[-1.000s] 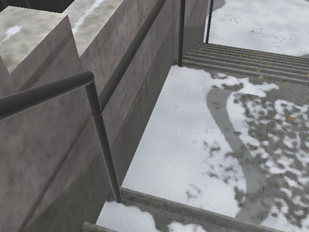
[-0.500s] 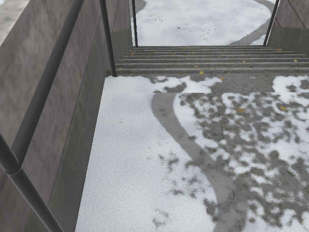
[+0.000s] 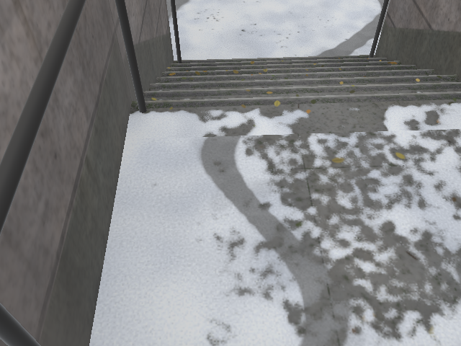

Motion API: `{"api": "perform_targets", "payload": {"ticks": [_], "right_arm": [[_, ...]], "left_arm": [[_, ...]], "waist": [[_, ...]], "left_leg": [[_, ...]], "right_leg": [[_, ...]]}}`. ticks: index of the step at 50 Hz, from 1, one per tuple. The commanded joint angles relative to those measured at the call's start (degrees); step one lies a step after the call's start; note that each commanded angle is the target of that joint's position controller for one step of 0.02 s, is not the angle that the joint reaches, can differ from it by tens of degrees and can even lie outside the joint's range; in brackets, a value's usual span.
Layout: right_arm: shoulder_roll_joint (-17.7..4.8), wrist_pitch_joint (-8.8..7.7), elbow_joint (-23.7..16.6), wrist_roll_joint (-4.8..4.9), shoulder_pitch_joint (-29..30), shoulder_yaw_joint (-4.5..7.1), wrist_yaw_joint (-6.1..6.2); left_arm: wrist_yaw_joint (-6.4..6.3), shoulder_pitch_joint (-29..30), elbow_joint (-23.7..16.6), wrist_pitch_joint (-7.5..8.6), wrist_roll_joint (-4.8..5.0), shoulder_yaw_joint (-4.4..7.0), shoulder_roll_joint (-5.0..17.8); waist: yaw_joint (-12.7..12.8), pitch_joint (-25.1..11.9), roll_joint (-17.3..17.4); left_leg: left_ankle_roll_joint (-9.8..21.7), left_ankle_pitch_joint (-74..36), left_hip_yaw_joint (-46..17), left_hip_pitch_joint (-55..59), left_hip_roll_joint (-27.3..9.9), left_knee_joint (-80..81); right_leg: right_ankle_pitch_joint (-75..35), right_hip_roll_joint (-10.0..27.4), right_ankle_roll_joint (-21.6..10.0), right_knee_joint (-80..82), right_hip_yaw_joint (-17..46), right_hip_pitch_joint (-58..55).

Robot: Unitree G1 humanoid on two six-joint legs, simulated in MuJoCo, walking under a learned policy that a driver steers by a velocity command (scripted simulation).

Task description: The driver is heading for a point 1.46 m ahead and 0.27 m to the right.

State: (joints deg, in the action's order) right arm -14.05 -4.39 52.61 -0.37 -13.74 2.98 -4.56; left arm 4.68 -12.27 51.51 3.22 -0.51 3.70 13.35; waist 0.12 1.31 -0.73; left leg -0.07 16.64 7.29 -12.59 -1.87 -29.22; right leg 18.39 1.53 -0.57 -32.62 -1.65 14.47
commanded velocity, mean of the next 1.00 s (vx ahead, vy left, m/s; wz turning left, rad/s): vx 0.00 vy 0.00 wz -0.01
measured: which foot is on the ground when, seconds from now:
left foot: down 0.00-1.00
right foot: down 0.00-1.00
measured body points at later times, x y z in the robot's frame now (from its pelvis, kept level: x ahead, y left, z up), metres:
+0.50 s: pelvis +0.00 -0.01 -0.01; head +0.03 +0.00 +0.44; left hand +0.10 +0.27 -0.14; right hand +0.09 -0.28 -0.14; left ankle -0.01 +0.12 -0.73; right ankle -0.01 -0.11 -0.73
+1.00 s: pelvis +0.01 -0.01 -0.01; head +0.03 +0.00 +0.44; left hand +0.08 +0.27 -0.14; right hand +0.07 -0.28 -0.15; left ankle -0.01 +0.12 -0.73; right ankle -0.01 -0.11 -0.73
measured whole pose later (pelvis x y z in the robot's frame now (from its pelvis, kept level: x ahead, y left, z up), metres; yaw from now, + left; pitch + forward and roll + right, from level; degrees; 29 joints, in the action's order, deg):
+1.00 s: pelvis +0.01 -0.01 -0.01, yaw +0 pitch -1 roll -1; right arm -15.8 -3.9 61.9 -1.7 -10.5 4.0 -3.4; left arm 3.6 -10.3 58.3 4.9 -0.3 4.6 16.1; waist 0.2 3.3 0.3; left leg -1.2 21.5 5.2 -14.0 -4.9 -36.6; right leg 20.6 -1.1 -1.7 -34.4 -3.3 13.1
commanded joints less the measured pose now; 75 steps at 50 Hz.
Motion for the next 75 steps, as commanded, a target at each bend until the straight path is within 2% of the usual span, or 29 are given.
{"api": "perform_targets", "payload": {"ticks": [1,2,3,13,14,17,26,27,32,54,55,56,57,58,60,61,62,64,65,66,67,68,69,70,71,72,73,74,75], "right_arm": [[-6.02,-0.17,-2.06,-0.35,-1.42,2.02,0.08],[-5.76,-0.2,-1.85,-0.94,-1.24,2.07,0.37],[-6.01,-0.16,-1.71,-1.01,-0.84,2.27,0.54],[-7.9,0.01,0.87,-1.06,3.24,3.09,1.01],[-7.55,0.03,0.82,-1.1,4.26,2.89,0.73],[-8.19,-0.02,2.06,-1.1,4.21,2.93,0.55],[-8.7,0.05,4.96,-1.23,3.95,2.83,0.87],[-9.2,0.03,5.64,-1.25,2.99,3.02,1.23],[-8.83,0.11,6.52,-1.35,2.93,2.87,1.74],[-9.77,0.17,7.63,-1.21,1.57,2.14,1.21],[-11.86,0.19,7.81,-1.78,0.34,2.98,1.58],[-13.1,0.17,7.89,-2.69,-0.45,3.64,2.08],[-12.89,0.12,7.9,-3.51,-0.94,3.95,2.68],[-11.27,-0.06,7.57,-4.01,-1.13,3.75,3.22],[-5.79,-0.88,5.76,-3.88,2.16,2.37,3.88],[-2.59,-1.42,4.04,-3.43,4.75,1.39,3.86],[-1.54,-1.96,3.08,-3.36,6.4,0.91,3.77],[-2.41,-2.8,4.18,-3.03,3.74,0.72,4.04],[-2.93,-3.16,4.94,-3.37,0.44,0.9,3.96],[-3.38,-3.68,6.66,-3.87,-5.79,1.08,3.72],[-3.55,-4.43,9.53,-4.74,-15.96,1.33,3.65],[-6.89,-5.16,12.31,-5.69,-27.47,2.0,4.04],[-11.32,-5.51,13.31,-6.44,-38.8,2.04,2.47],[-12.04,-5.15,15.73,-6.03,-39.25,2.47,0.73],[-9.61,-4.1,12.72,-5.43,-27.79,1.8,0.03],[-3.84,-3.18,9.91,-5.45,-15.11,-0.3,0.49],[-0.53,-3.11,8.74,-5.76,-11.77,-1.03,1.32],[6.15,-2.25,7.17,-6.46,-8.09,-3.13,2.9],[6.36,-2.13,5.42,-5.54,-6.86,-3.47,3.69]], "left_arm": [[-0.57,-2.5,-0.85,0.86,0.0,2.09,7.63],[-0.78,-1.9,-0.57,1.25,0.26,2.12,7.37],[-0.91,-0.93,-0.48,1.47,0.31,2.22,7.59],[-1.78,3.64,0.74,1.95,0.3,2.86,9.18],[-2.07,3.95,0.68,2.09,0.73,3.03,9.84],[-2.31,3.84,1.12,2.08,0.53,2.98,9.74],[-2.34,3.15,2.17,2.23,0.46,2.9,10.2],[-2.06,2.81,2.5,2.09,-0.04,2.74,9.67],[-1.69,2.59,3.0,2.18,0.15,2.72,10.11],[-1.17,0.45,5.29,2.22,0.28,2.01,10.46],[-1.49,-0.94,5.58,2.25,-0.32,2.89,12.68],[-1.95,-1.83,5.72,2.37,-1.18,3.61,14.09],[-2.52,-3.14,5.95,2.56,-1.95,3.95,13.78],[-3.22,-4.98,6.21,2.94,-2.58,3.79,12.1],[-4.44,-11.34,7.56,3.9,-2.93,2.78,8.06],[-4.6,-14.81,8.19,3.81,-3.22,2.21,6.95],[-4.7,-15.48,8.06,3.45,-2.91,1.91,6.92],[-4.65,-13.2,7.3,2.59,-2.57,1.9,7.94],[-4.26,-11.21,7.25,2.09,-2.9,1.51,7.93],[-3.63,-6.86,6.1,1.73,-3.33,1.42,8.18],[-2.65,-0.97,4.3,1.58,-4.25,1.84,9.79],[-1.39,3.94,2.11,2.07,-4.58,2.58,10.26],[-0.74,4.68,-0.23,3.72,-2.77,1.33,3.16],[-1.45,4.8,-0.69,4.43,-1.75,-0.21,-0.37],[-1.7,6.08,-0.54,4.81,-2.38,-0.02,2.28],[-2.67,4.49,0.4,4.82,-3.39,0.61,4.47],[-3.23,0.94,0.92,3.98,-4.09,-0.1,2.33],[-2.75,-2.35,1.91,2.99,-6.16,-1.43,-0.23],[-1.76,-2.65,1.97,2.14,-6.33,-1.44,0.05]], "waist": [[0.57,-3.23,-1.03],[0.37,-3.34,-1.27],[0.22,-3.27,-0.91],[0.31,-2.98,0.98],[0.28,-3.05,0.75],[0.33,-2.94,1.39],[0.19,-1.58,1.92],[0.21,-1.31,2.17],[0.21,-0.63,1.9],[0.05,-0.44,1.51],[0.17,-0.64,1.32],[0.31,1.65,1.08],[0.77,4.99,0.98],[1.45,7.14,0.2],[4.8,6.18,-4.07],[6.23,5.5,-6.37],[6.5,6.07,-6.34],[4.48,5.66,-3.47],[1.99,6.34,-3.7],[-1.94,6.46,-1.35],[-7.94,5.59,2.78],[-12.92,2.27,10.47],[-15.5,0.4,15.47],[-13.38,11.24,7.22],[-9.29,12.03,0.22],[-3.93,6.92,-5.48],[-1.82,6.34,-1.56],[0.89,5.39,-1.25],[0.79,5.6,2.13]], "left_leg": [[1.32,-16.16,-0.62,2.52,-0.4,-0.5],[1.07,-15.2,-0.4,2.07,-0.72,-0.77],[0.9,-14.63,-0.43,1.7,-0.86,-1.11],[0.02,-11.89,-0.75,0.18,-2.35,-2.7],[0.07,-12.25,-0.94,-0.07,-2.54,-2.9],[0.18,-11.35,-1.14,-0.34,-2.73,-2.71],[0.41,-7.18,-1.57,-1.56,-2.99,-2.33],[0.43,-6.07,-1.44,-1.5,-2.85,-2.16],[0.49,-5.3,-1.54,-1.84,-2.71,-2.24],[0.44,-8.67,-2.08,-1.14,-2.23,-2.62],[1.41,0.71,-1.92,-1.24,-1.82,-2.63],[3.01,12.75,-3.25,-3.26,-1.96,-1.6],[5.01,21.74,-5.41,-6.14,-2.63,-0.7],[6.82,25.44,-7.2,-9.19,-3.08,-1.1],[7.42,20.32,-6.5,-15.83,-1.3,-8.7],[6.82,14.89,-5.67,-19.32,0.36,-13.26],[6.36,13.25,-6.25,-22.15,0.55,-15.61],[4.93,14.98,-4.77,-17.54,0.89,-15.32],[5.2,12.13,-3.72,-11.36,1.39,-15.67],[5.33,8.52,-2.44,-0.95,2.45,-11.37],[5.76,4.35,-3.33,14.38,3.33,-6.88],[9.2,1.04,-17.91,26.03,-3.14,0.86],[21.97,-3.25,-50.78,33.55,-16.11,9.37],[26.63,-0.39,-54.17,34.19,-24.43,12.93],[24.57,3.74,-47.5,30.65,-22.66,12.15],[20.72,3.46,-35.86,19.82,-18.96,10.54],[18.64,-0.61,-27.08,10.73,-14.53,8.67],[14.27,-2.89,-18.81,-0.25,-8.75,6.51],[13.67,-3.64,-12.76,-11.05,-5.5,6.36]], "right_leg": [[-24.49,1.15,-0.87,4.09,1.11,-0.82],[-24.47,0.96,-1.12,4.29,1.27,-0.89],[-24.48,0.79,-1.23,4.23,1.27,-1.16],[-21.38,-0.44,-1.85,3.96,0.77,-1.91],[-20.78,-0.77,-1.6,3.55,0.35,-1.69],[-18.42,-0.99,-1.63,3.72,0.17,-1.65],[-13.24,-1.44,-2.32,4.44,0.06,-1.44],[-12.84,-1.23,-2.76,4.91,0.47,-1.65],[-12.39,-1.25,-3.22,4.8,0.56,-1.71],[-14.69,-1.31,-2.3,3.1,0.39,-1.68],[-5.5,-1.38,-3.54,3.48,0.6,-1.8],[7.16,-0.68,-5.61,5.01,2.6,-0.31],[18.71,0.68,-8.08,6.81,5.77,1.39],[24.31,2.63,-10.71,8.14,9.44,0.84],[24.64,8.97,-16.56,11.78,19.51,-7.4],[20.94,13.08,-19.46,14.69,25.9,-12.12],[16.41,15.45,-20.51,15.28,28.82,-14.1],[11.39,14.38,-19.19,12.73,24.29,-11.42],[9.38,13.23,-18.49,10.87,21.29,-5.48],[10.69,10.62,-17.59,6.42,16.31,3.46],[9.81,5.9,-16.17,-4.02,10.05,16.89],[7.84,-2.34,-11.42,-25.7,2.36,28.77],[22.07,-10.63,-8.71,-40.8,10.4,44.81],[15.01,-7.76,-9.46,-41.43,21.91,60.39],[7.61,-3.7,-9.14,-43.21,19.61,60.53],[-0.89,0.77,-8.62,-41.47,14.87,50.11],[-3.3,2.9,-8.19,-39.18,11.19,42.36],[-12.99,5.0,-8.68,-33.51,10.25,32.66],[-17.81,3.71,-7.79,-31.59,4.99,24.18]]}}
